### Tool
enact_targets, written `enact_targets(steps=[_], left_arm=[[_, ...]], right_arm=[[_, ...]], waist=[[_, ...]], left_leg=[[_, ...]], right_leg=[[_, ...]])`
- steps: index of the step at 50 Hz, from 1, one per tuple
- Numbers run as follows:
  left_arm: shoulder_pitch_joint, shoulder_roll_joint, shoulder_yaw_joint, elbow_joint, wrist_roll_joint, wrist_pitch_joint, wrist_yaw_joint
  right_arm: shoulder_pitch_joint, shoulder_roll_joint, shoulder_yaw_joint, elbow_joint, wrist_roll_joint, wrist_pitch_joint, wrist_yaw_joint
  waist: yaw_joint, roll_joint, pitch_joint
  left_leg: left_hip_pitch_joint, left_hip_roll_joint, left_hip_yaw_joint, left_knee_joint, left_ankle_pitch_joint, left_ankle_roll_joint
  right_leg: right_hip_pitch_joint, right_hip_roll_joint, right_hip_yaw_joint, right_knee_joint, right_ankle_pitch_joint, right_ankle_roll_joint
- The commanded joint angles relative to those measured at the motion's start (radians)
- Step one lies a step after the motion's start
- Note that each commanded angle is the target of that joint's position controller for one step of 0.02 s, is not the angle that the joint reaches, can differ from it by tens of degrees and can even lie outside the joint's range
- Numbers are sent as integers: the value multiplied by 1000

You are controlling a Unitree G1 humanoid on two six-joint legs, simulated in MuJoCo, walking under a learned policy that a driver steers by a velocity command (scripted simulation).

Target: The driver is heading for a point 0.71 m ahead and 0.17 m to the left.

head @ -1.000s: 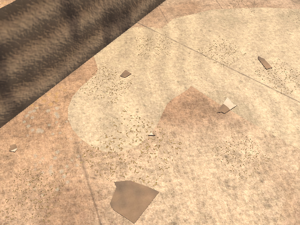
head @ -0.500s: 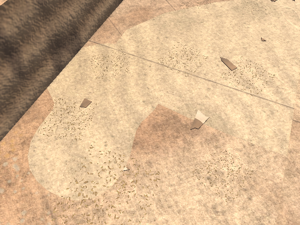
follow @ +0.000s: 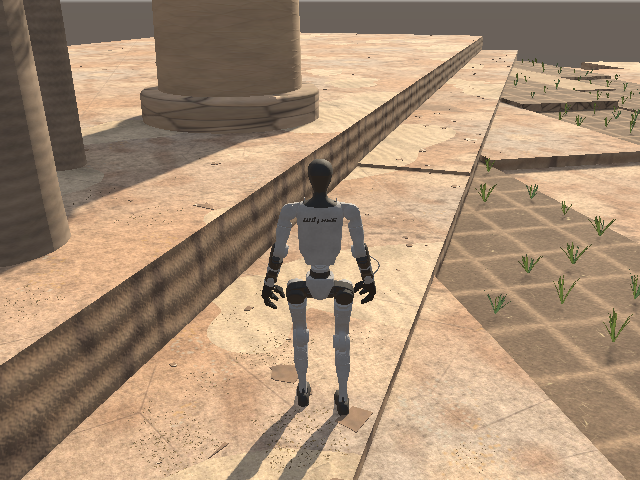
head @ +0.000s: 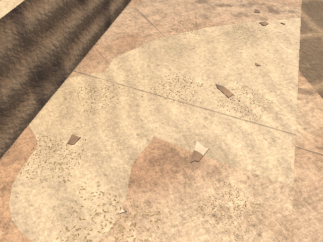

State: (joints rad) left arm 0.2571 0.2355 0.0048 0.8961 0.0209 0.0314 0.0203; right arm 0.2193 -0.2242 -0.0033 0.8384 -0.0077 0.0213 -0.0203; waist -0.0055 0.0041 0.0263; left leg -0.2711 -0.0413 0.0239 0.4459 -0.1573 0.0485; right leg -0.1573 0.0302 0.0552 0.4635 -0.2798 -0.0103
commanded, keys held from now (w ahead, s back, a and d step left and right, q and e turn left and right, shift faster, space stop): no key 1.00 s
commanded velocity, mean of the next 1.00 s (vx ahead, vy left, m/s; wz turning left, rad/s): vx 0.00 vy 0.00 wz -0.01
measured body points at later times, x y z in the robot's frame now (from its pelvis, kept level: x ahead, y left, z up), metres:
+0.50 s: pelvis +0.02 -0.01 +0.00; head +0.02 -0.02 +0.45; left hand +0.02 +0.22 -0.15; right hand +0.03 -0.26 -0.15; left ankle +0.05 +0.09 -0.74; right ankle -0.02 -0.12 -0.74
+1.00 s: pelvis +0.03 -0.02 +0.00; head +0.03 -0.02 +0.45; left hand +0.00 +0.20 -0.16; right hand +0.02 -0.24 -0.16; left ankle +0.05 +0.09 -0.74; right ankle -0.02 -0.12 -0.74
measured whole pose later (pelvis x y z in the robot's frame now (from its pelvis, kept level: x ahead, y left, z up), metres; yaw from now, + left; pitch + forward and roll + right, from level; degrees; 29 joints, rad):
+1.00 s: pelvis +0.03 -0.02 +0.00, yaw +1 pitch -1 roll +0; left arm 0.33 0.14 -0.02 1.14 0.01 -0.01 0.05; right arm 0.27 -0.15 0.01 1.16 -0.01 0.01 -0.04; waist -0.01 0.00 0.03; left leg -0.21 -0.02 -0.01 0.41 -0.18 0.02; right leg -0.07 0.05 0.04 0.38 -0.29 -0.04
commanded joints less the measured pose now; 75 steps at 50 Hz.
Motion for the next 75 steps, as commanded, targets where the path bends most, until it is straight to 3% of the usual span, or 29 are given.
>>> enact_targets(steps=[1, 12, 30, 48, 75], left_arm=[[-14, 96, 12, -20, -1, -34, 6], [54, 82, 7, 90, -9, -42, 15], [101, 26, -9, 201, -11, -45, 25], [147, -13, -13, 243, -9, -47, 32], [192, -43, -12, 252, -9, -52, 34]], right_arm=[[20, -105, -28, -15, 1, -17, 5], [42, -92, -21, 125, 0, -24, 0], [88, -46, -4, 264, 1, -21, -16], [113, -8, 1, 314, 2, -19, -24], [150, 21, 3, 333, 2, -20, -28]], waist=[[-25, -75, 14], [-4, -3, 24], [-5, -8, 38], [-3, -6, 52], [-1, -8, 65]], left_leg=[[145, 102, -130, -81, -12, 12], [109, 115, -139, -112, 26, 5], [122, 119, -133, -94, 86, 1], [117, 119, -128, -84, 94, -2], [110, 120, -124, -75, 99, -7]], right_leg=[[-161, -106, 131, -181, -31, -43], [-59, -97, 96, -168, 72, -54], [-34, -97, 77, -164, 141, -54], [-29, -99, 71, -160, 157, -55], [-23, -101, 66, -159, 176, -56]])
Next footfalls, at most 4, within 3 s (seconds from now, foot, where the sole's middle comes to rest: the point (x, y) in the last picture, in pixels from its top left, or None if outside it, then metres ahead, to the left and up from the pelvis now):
2.14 left None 0.17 0.10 -0.78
2.62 right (178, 241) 0.52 -0.04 -0.78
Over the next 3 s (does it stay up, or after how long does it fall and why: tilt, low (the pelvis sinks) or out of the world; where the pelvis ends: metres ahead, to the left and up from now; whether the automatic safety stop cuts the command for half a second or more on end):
stays up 0.55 0.02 0.00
